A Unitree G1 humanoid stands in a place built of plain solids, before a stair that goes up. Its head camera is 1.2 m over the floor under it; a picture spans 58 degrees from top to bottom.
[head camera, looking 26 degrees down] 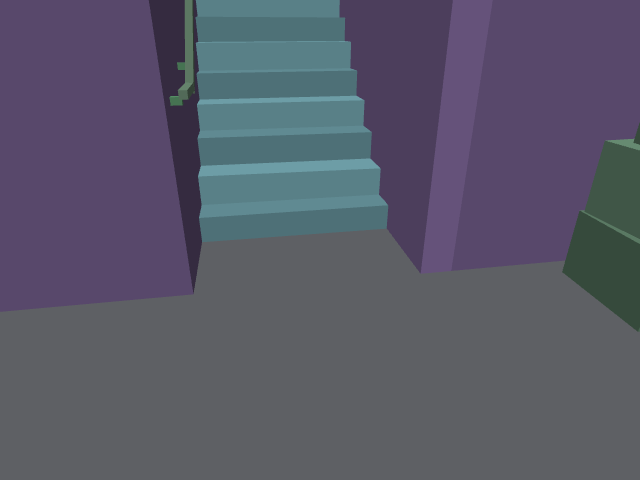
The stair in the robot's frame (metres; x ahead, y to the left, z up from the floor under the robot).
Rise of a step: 0.19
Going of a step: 0.24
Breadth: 1.20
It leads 10 degrees to the left of straight ahead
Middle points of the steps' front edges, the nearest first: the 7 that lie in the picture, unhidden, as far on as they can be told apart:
2.53 0.15 0.17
2.74 0.18 0.36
2.99 0.22 0.54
3.22 0.26 0.73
3.46 0.31 0.91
3.68 0.34 1.11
3.92 0.38 1.28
